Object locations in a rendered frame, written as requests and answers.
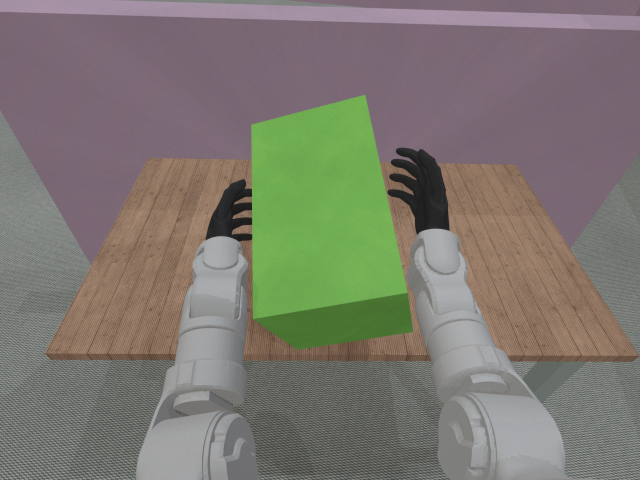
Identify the robot left hand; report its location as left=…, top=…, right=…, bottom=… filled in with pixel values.
left=205, top=179, right=252, bottom=242

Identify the table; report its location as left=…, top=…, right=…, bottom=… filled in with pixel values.
left=45, top=158, right=639, bottom=403

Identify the robot right upper arm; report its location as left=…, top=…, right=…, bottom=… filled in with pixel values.
left=437, top=392, right=601, bottom=480

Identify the robot left upper arm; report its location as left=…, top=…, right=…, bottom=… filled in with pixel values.
left=137, top=410, right=259, bottom=480

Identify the carton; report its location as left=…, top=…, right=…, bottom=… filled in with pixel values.
left=251, top=95, right=413, bottom=350

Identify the right robot forearm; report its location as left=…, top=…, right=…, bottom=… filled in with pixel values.
left=407, top=229, right=565, bottom=458

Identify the left robot forearm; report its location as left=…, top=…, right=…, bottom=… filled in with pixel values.
left=136, top=236, right=248, bottom=480

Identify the robot right hand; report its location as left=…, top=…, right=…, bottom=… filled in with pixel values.
left=387, top=148, right=450, bottom=235

